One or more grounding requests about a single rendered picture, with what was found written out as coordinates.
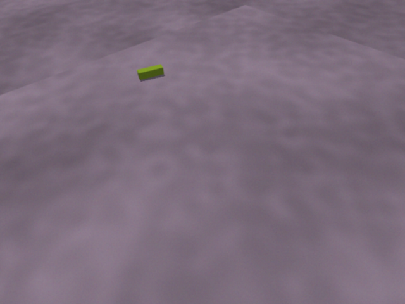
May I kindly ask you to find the carton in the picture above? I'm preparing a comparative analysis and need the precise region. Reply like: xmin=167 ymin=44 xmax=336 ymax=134
xmin=137 ymin=65 xmax=164 ymax=80

